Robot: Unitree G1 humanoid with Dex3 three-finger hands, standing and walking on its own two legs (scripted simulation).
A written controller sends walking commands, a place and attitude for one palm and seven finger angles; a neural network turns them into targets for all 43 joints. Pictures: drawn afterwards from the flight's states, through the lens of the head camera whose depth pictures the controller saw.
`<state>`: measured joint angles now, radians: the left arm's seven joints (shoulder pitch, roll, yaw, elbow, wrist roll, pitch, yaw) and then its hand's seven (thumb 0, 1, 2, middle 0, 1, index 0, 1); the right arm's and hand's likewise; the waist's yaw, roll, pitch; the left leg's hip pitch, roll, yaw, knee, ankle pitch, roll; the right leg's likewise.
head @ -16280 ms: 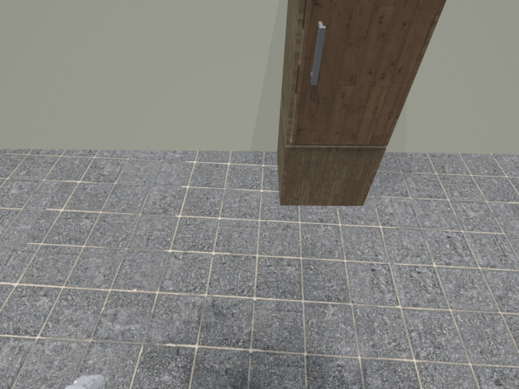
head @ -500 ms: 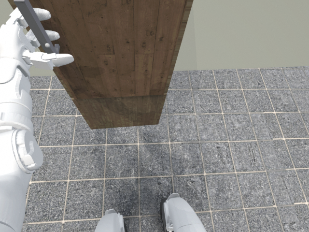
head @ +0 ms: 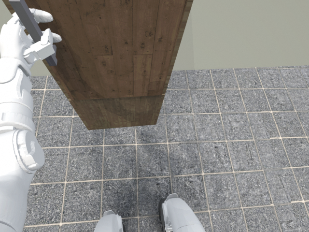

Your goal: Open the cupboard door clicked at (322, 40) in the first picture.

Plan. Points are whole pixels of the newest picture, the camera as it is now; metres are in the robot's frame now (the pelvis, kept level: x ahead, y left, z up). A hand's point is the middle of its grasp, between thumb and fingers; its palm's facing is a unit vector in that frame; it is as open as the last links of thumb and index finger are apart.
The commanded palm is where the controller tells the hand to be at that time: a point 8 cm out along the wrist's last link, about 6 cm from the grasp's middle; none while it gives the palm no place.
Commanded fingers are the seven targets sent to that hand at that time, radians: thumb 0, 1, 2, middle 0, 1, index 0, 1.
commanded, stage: pull the door open along its arc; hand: left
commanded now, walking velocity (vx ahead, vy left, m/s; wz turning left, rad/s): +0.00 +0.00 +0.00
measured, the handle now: (39, 30) +0.59 +0.20 +0.10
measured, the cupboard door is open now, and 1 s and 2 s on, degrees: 0 37 44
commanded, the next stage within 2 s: open thumb and fingers to let go in 1.08 s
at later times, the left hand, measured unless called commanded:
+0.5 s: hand (53, 65) +0.49 +0.16 +0.09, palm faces -0.06 -1.00 -0.01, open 5.4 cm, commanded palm +0.43 +0.21 +0.09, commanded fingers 0.00 0.90 0.90 -0.40 -1.35 -0.40 -1.35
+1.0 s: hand (102, 125) +0.34 +0.07 +0.10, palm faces +0.37 -0.93 +0.01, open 5.7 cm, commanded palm +0.27 +0.09 +0.09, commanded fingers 0.00 0.90 0.90 -0.40 -1.35 -0.40 -1.35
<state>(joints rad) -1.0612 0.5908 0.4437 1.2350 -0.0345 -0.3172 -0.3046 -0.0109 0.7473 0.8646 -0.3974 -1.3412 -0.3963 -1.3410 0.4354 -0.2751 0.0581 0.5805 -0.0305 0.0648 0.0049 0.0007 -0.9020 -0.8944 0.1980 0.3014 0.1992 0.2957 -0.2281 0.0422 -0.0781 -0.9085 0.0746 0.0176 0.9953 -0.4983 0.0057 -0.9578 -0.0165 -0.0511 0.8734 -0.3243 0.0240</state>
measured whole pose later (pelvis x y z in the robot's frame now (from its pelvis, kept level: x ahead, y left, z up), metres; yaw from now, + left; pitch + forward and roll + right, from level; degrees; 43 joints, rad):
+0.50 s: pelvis +0.02 +0.00 +0.02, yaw -1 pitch +20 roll -2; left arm -0.65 0.39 0.36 0.84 -0.17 -0.31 -0.27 0.01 0.79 0.80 -0.39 -1.35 -0.37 -1.35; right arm 0.43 -0.27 0.01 0.54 0.01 0.09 0.03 0.00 -0.90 -0.89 0.20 0.30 0.20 0.30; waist -0.15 0.05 -0.12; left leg -0.74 0.07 0.06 0.87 -0.48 0.00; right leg -0.82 -0.01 -0.02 0.80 -0.32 0.02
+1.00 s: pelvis +0.02 -0.02 +0.03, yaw +3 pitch +10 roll +0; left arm -0.03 -0.12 -0.16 0.18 0.08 -0.20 0.51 0.02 0.75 0.77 -0.34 -1.35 -0.37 -1.34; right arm 0.20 -0.17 0.00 0.55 -0.06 0.02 0.04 0.01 -0.90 -0.89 0.20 0.30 0.20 0.30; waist 0.00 0.04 -0.10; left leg -0.50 0.04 0.01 0.78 -0.46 -0.02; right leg -0.58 -0.04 -0.07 0.77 -0.36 0.00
